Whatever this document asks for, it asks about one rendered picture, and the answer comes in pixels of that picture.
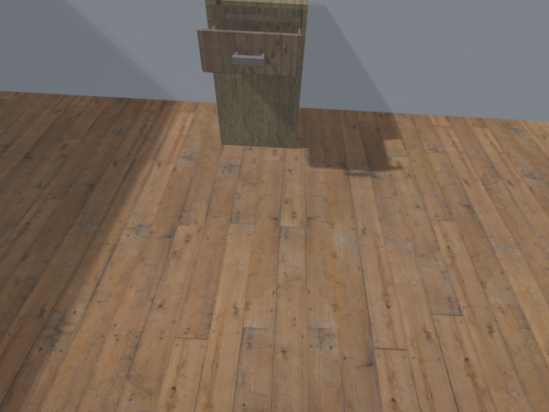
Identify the drawer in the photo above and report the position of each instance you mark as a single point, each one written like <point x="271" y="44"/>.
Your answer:
<point x="279" y="41"/>

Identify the handle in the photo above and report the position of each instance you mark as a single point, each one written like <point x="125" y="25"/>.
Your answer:
<point x="247" y="60"/>

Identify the cabinet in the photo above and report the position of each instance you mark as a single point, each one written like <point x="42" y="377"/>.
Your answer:
<point x="253" y="110"/>

